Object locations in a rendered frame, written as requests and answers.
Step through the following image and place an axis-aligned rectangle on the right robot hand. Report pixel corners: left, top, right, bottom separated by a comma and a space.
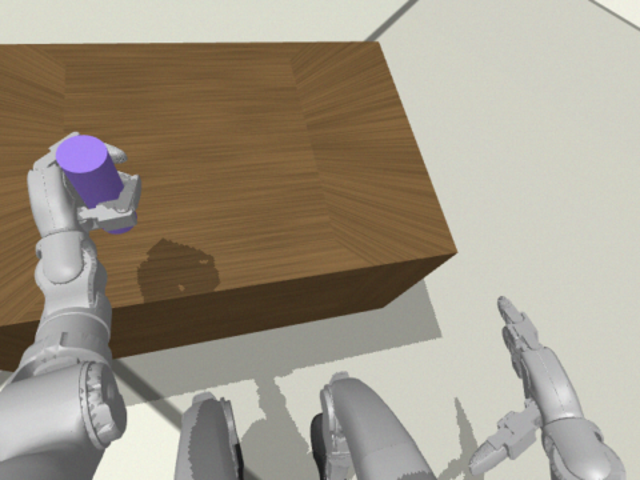
469, 296, 585, 476

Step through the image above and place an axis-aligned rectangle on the can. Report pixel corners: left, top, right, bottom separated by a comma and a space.
56, 135, 137, 234

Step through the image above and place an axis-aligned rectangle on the right robot foot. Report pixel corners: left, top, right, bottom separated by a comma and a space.
310, 413, 346, 480

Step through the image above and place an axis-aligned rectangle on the right robot arm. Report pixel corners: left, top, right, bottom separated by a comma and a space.
541, 418, 626, 480

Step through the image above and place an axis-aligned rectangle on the left robot hand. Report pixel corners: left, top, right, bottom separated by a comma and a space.
27, 132, 142, 238

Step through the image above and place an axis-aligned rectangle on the left robot arm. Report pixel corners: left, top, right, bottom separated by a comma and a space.
0, 231, 127, 480

